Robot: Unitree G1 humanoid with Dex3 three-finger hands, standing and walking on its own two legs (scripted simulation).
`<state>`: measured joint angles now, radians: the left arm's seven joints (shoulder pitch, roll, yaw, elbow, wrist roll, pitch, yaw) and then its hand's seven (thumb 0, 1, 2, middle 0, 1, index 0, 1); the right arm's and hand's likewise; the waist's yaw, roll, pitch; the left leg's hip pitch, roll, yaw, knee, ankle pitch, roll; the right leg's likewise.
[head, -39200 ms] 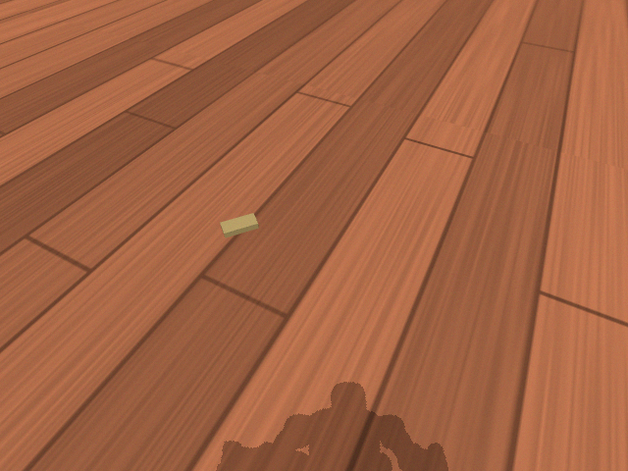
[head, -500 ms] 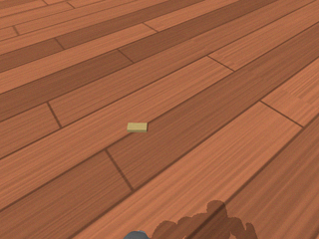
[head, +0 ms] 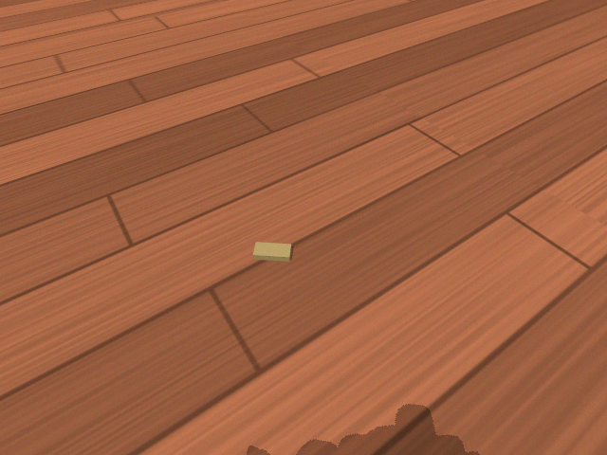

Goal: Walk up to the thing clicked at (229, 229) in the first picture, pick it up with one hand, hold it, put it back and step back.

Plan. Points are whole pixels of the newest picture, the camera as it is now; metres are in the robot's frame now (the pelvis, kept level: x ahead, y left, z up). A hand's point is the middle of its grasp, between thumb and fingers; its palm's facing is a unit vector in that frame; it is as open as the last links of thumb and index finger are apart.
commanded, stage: step back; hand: left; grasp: from above
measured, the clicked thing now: (272, 251) +1.03 +0.20 -0.75
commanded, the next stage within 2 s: stand in 0.44 s
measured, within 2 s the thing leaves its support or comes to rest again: neither
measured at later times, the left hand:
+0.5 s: hand out of the picture +0.12 +0.29 -0.15, palm faces +0.00 -0.93 -0.36, open 7.4 cm
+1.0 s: hand out of the picture +0.11 +0.28 -0.15, palm faces -0.04 -0.94 -0.34, open 7.4 cm
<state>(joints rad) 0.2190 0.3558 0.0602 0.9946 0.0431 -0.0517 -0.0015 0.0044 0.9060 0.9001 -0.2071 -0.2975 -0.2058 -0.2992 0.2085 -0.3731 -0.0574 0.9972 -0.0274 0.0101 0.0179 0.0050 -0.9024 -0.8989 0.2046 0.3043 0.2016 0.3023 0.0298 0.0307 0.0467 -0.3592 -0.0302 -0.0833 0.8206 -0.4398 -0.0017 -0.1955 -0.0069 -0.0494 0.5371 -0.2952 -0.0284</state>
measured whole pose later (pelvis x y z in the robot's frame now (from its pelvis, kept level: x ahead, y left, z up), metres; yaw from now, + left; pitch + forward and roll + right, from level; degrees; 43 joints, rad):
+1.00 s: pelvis +0.03 +0.02 +0.01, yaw +0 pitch -3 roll +0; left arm 0.10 0.35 0.00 1.14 0.02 -0.02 -0.01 0.00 0.91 0.90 -0.21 -0.30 -0.20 -0.30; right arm 0.10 -0.35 -0.01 1.16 -0.01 -0.01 0.01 0.00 -0.90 -0.90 0.20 0.30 0.20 0.30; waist -0.01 0.00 0.06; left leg -0.17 0.02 0.02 0.34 -0.12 -0.01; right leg -0.06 -0.02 -0.02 0.32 -0.21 0.02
